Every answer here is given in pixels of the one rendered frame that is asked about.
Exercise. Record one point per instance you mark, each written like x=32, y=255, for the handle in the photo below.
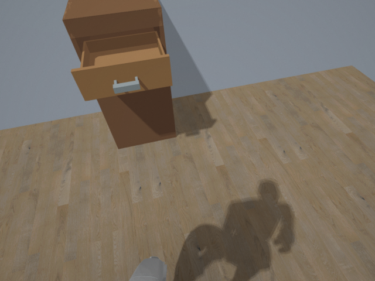
x=125, y=87

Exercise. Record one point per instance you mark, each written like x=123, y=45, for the drawer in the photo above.
x=122, y=58

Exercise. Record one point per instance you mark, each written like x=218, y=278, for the left robot thigh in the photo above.
x=150, y=269

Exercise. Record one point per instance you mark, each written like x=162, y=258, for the cabinet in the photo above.
x=139, y=117

